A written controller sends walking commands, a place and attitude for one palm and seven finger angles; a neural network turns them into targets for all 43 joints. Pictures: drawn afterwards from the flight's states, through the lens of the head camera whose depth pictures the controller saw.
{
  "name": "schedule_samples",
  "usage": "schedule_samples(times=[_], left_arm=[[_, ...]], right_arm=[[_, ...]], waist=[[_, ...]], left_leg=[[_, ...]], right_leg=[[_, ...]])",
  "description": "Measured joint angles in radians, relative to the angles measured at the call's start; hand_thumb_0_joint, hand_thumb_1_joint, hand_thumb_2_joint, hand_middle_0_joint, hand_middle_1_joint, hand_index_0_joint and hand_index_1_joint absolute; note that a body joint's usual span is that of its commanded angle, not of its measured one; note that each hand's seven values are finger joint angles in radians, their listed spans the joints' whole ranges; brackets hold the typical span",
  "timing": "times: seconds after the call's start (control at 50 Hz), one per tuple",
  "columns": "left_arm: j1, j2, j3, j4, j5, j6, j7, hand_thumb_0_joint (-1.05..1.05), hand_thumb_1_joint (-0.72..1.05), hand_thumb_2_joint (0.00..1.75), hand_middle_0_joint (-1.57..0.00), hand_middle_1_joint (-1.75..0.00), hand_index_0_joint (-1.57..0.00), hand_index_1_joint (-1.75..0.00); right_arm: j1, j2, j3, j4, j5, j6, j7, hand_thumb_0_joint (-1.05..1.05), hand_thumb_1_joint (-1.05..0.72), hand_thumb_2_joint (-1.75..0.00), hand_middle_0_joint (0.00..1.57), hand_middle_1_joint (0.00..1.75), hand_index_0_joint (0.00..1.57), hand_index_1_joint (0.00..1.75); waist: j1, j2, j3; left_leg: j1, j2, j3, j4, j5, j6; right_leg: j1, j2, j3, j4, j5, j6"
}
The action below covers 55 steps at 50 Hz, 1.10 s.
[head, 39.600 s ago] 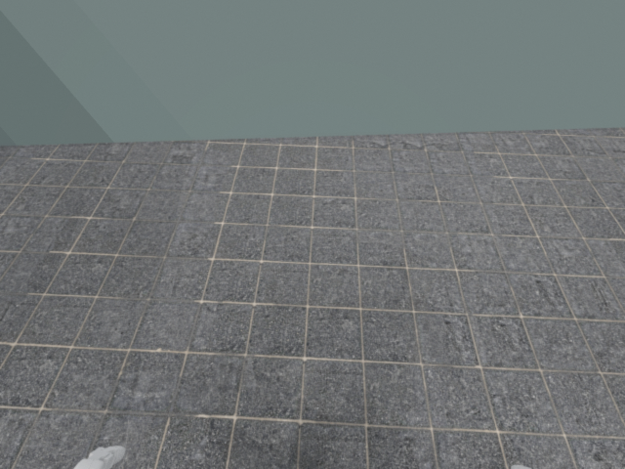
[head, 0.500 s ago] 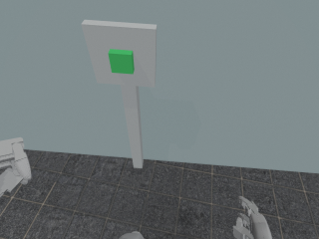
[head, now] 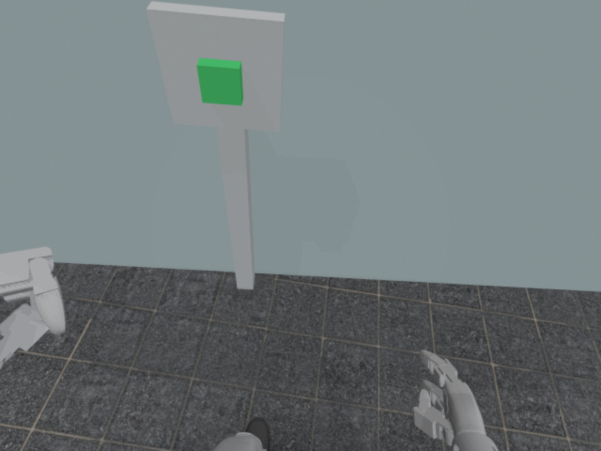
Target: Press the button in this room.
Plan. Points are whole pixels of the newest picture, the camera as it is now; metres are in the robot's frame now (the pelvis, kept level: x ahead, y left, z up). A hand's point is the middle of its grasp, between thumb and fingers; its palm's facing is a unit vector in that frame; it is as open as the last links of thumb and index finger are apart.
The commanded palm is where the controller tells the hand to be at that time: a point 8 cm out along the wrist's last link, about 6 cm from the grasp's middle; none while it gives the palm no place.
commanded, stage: stop stepping back and stand still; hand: left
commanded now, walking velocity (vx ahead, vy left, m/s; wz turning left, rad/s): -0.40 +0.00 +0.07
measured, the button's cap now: (221, 81) +0.67 +0.22 +0.10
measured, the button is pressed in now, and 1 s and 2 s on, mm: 0 0 0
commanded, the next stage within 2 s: let the arm hang, fingers relaxed in 0.98 s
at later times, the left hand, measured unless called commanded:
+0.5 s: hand out of the picture +0.15 +0.27 +0.19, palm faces +0.35 -0.87 -0.34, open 3.1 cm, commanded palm +0.07 +0.31 +0.18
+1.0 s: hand out of the picture +0.08 +0.31 +0.18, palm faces +0.38 -0.79 -0.47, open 3.1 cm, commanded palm +0.03 +0.35 +0.18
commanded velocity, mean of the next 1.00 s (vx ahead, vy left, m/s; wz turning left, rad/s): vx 0.08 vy -0.07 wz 0.00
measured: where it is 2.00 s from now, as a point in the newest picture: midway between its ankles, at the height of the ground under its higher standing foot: outside the picture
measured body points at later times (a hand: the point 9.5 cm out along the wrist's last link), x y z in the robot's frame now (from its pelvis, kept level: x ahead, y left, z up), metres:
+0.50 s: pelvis -0.06 +0.03 +0.00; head -0.08 +0.07 +0.44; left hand +0.12 +0.31 +0.20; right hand +0.08 -0.19 -0.07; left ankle +0.14 +0.09 -0.72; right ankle -0.10 -0.07 -0.70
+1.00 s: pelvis -0.10 +0.06 +0.00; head -0.09 +0.08 +0.45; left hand +0.06 +0.35 +0.20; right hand +0.07 -0.15 -0.08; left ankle -0.07 +0.18 -0.73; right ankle -0.08 -0.03 -0.73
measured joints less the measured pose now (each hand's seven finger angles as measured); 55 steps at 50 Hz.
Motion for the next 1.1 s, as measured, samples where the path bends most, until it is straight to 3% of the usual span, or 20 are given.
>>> schedule_samples(times=[0.08,0.14,0.22,0.3,0.36,0.4,0.46,0.52,0.54,0.58,0.6,0.64,0.68,0.74,0.78,0.86,0.98,1.02,1.08,1.1], left_arm=[[0.003,0.007,-0.022,0.005,-0.008,0.003,-0.010,0.02,0.88,0.89,-1.31,-1.50,-1.31,-1.50],[0.033,0.017,-0.012,0.005,-0.013,0.006,-0.013,0.02,0.88,0.89,-1.31,-1.50,-1.31,-1.50],[0.051,0.010,-0.001,0.050,-0.009,0.023,-0.001,0.02,0.88,0.89,-1.31,-1.50,-1.31,-1.50],[0.054,-0.021,0.004,0.054,0.004,0.047,0.021,0.02,0.88,0.89,-1.31,-1.50,-1.31,-1.50],[-0.005,-0.047,-0.008,0.052,0.011,0.066,0.026,0.02,0.88,0.89,-1.31,-1.50,-1.31,-1.50],[-0.075,-0.058,-0.012,0.070,0.013,0.083,0.027,0.02,0.88,0.89,-1.31,-1.50,-1.31,-1.50],[-0.133,-0.042,-0.002,0.079,0.012,0.097,0.021,0.02,0.88,0.89,-1.31,-1.50,-1.31,-1.50],[-0.045,-0.005,0.013,0.022,0.003,0.092,0.006,0.02,0.89,0.89,-1.31,-1.50,-1.30,-1.50],[0.008,0.016,0.026,-0.014,0.003,0.090,0.002,0.02,0.89,0.89,-1.31,-1.50,-1.30,-1.50],[0.081,0.025,0.027,-0.071,0.002,0.095,-0.012,0.02,0.89,0.89,-1.31,-1.50,-1.30,-1.50],[0.097,0.023,0.020,-0.075,0.004,0.092,-0.015,0.02,0.89,0.89,-1.31,-1.50,-1.30,-1.50],[0.088,0.008,0.006,-0.046,0.012,0.091,-0.010,0.02,0.88,0.89,-1.31,-1.50,-1.31,-1.50],[0.050,-0.021,-0.001,0.016,0.025,0.092,0.009,0.01,0.88,0.89,-1.31,-1.50,-1.31,-1.50],[-0.023,-0.082,-0.020,0.093,0.036,0.110,0.039,0.01,0.88,0.89,-1.31,-1.50,-1.31,-1.50],[-0.066,-0.103,-0.024,0.121,0.036,0.120,0.048,0.01,0.88,0.89,-1.31,-1.50,-1.31,-1.50],[-0.044,-0.088,-0.021,0.087,0.041,0.123,0.041,0.02,0.89,0.89,-1.31,-1.50,-1.30,-1.50],[0.078,-0.023,-0.003,0.000,0.043,0.085,0.036,0.02,0.89,0.89,-1.31,-1.50,-1.30,-1.50],[0.066,-0.021,-0.002,0.022,0.039,0.082,0.032,0.02,0.89,0.89,-1.31,-1.50,-1.30,-1.50],[0.043,-0.044,-0.013,0.066,0.031,0.085,0.034,0.02,0.88,0.89,-1.31,-1.50,-1.31,-1.50],[0.011,-0.052,-0.034,0.127,0.052,0.076,0.019,0.01,0.88,0.89,-1.31,-1.50,-1.31,-1.50]], right_arm=[[0.010,-0.019,-0.006,0.022,0.018,0.025,-0.017,0.01,-0.90,-0.89,0.21,0.30,0.20,0.30],[0.054,-0.041,-0.019,0.018,0.027,0.037,-0.034,0.02,-0.90,-0.89,0.21,0.30,0.20,0.30],[0.113,-0.064,-0.038,0.022,0.029,0.044,-0.054,0.02,-0.91,-0.90,0.21,0.30,0.20,0.30],[0.153,-0.091,-0.049,0.038,0.027,0.037,-0.063,0.02,-0.91,-0.90,0.20,0.30,0.20,0.30],[0.156,-0.096,-0.052,0.066,0.029,0.023,-0.070,0.02,-0.91,-0.90,0.20,0.30,0.20,0.30],[0.139,-0.076,-0.051,0.081,0.027,0.008,-0.068,0.02,-0.91,-0.90,0.20,0.30,0.20,0.30],[0.105,-0.017,-0.036,0.075,0.017,-0.010,-0.040,0.02,-0.91,-0.90,0.20,0.30,0.20,0.30],[0.104,0.027,-0.013,0.019,0.012,-0.009,-0.001,0.02,-0.91,-0.90,0.20,0.30,0.20,0.30],[0.104,0.035,-0.006,-0.004,0.015,-0.005,0.008,0.02,-0.91,-0.90,0.20,0.30,0.20,0.30],[0.094,0.031,-0.002,-0.008,0.015,0.020,0.014,0.02,-0.90,-0.90,0.21,0.30,0.20,0.30],[0.095,0.028,-0.001,0.007,0.015,0.031,0.010,0.02,-0.90,-0.90,0.21,0.30,0.20,0.30],[0.109,0.022,0.000,0.041,0.016,0.046,-0.006,0.02,-0.90,-0.90,0.21,0.30,0.20,0.30],[0.125,0.010,0.003,0.064,0.018,0.042,-0.024,0.02,-0.90,-0.89,0.21,0.30,0.20,0.30],[0.144,-0.036,-0.003,0.057,0.019,0.011,-0.046,0.02,-0.90,-0.89,0.21,0.30,0.20,0.30],[0.122,-0.040,-0.011,0.061,0.022,0.000,-0.050,0.02,-0.90,-0.90,0.21,0.30,0.20,0.30],[0.104,-0.011,-0.010,0.045,0.017,-0.032,-0.026,0.02,-0.91,-0.90,0.20,0.30,0.20,0.30],[0.115,0.007,0.005,-0.008,0.021,-0.021,-0.007,0.02,-0.90,-0.90,0.21,0.30,0.20,0.30],[0.105,-0.003,-0.002,-0.003,0.020,-0.002,-0.012,0.02,-0.90,-0.90,0.21,0.30,0.20,0.30],[0.099,-0.026,-0.017,0.031,0.028,0.019,-0.014,0.02,-0.90,-0.90,0.21,0.30,0.20,0.30],[0.102,-0.039,-0.032,0.056,0.027,0.007,0.004,0.02,-0.90,-0.90,0.21,0.30,0.20,0.30]], waist=[[-0.026,0.019,0.008],[-0.052,0.031,-0.004],[-0.074,0.033,-0.031],[-0.049,0.033,-0.037],[-0.037,0.031,-0.021],[-0.046,0.020,-0.002],[-0.068,-0.004,0.029],[-0.087,-0.012,0.014],[-0.081,-0.031,0.000],[-0.059,-0.036,-0.012],[-0.047,-0.035,-0.025],[-0.023,-0.039,-0.062],[-0.005,-0.045,-0.088],[-0.011,-0.015,-0.091],[-0.013,-0.036,-0.046],[-0.040,-0.046,-0.006],[-0.041,-0.019,-0.006],[-0.038,0.005,0.001],[-0.036,0.026,-0.004],[-0.040,0.035,-0.015]], left_leg=[[-0.006,-0.008,-0.039,0.071,-0.101,-0.030],[0.014,-0.010,-0.057,0.081,0.000,-0.005],[0.012,-0.027,-0.072,0.132,-0.097,-0.013],[-0.007,-0.045,-0.086,0.242,-0.258,-0.046],[-0.002,-0.050,-0.089,0.279,-0.213,-0.021],[0.013,-0.059,-0.087,0.237,-0.119,0.002],[0.061,-0.072,-0.090,0.093,-0.057,-0.025],[0.069,-0.076,-0.068,-0.010,-0.126,-0.061],[0.024,-0.092,-0.044,0.057,-0.209,-0.072],[-0.072,-0.105,-0.041,0.370,-0.294,-0.079],[-0.090,-0.101,-0.042,0.496,-0.312,-0.076],[-0.061,-0.076,-0.035,0.576,-0.343,-0.062],[0.035,-0.041,-0.026,0.472,-0.379,-0.038],[0.205,0.004,-0.036,0.186,-0.364,-0.008],[0.210,-0.026,-0.028,0.179,-0.302,-0.016],[0.235,-0.037,-0.033,0.119,-0.255,-0.019],[0.214,-0.014,-0.030,0.133,-0.263,-0.035],[0.191,-0.007,-0.037,0.187,-0.306,-0.032],[0.174,-0.012,-0.046,0.261,-0.353,-0.025],[0.159,-0.014,-0.040,0.286,-0.331,-0.026]], right_leg=[[-0.011,0.009,0.000,0.073,-0.031,0.027],[-0.001,0.017,-0.006,0.128,-0.064,0.032],[0.013,0.003,-0.027,0.154,-0.116,0.006],[0.016,-0.029,-0.045,0.180,-0.093,0.006],[0.008,-0.042,-0.052,0.253,-0.145,0.021],[-0.024,-0.019,-0.017,0.334,-0.237,0.008],[-0.084,0.045,0.004,0.442,-0.279,-0.011],[-0.056,0.082,-0.055,0.282,-0.275,-0.042],[-0.047,0.066,-0.051,0.189,-0.235,-0.062],[-0.086,0.033,-0.057,0.176,-0.029,-0.081],[-0.095,0.022,-0.061,0.181,0.003,-0.080],[-0.097,0.000,-0.070,0.162,0.005,-0.056],[-0.099,-0.025,-0.083,0.140,0.021,-0.045],[-0.125,-0.043,-0.117,0.176,0.010,-0.018],[-0.146,-0.060,-0.086,0.240,-0.041,-0.002],[-0.205,-0.030,-0.034,0.383,-0.121,0.006],[-0.115,-0.023,-0.071,0.126,-0.031,-0.010],[-0.123,-0.016,-0.077,0.130,0.065,-0.025],[-0.123,-0.014,-0.082,0.153,0.040,-0.027],[-0.131,-0.020,-0.091,0.165,0.027,-0.023]])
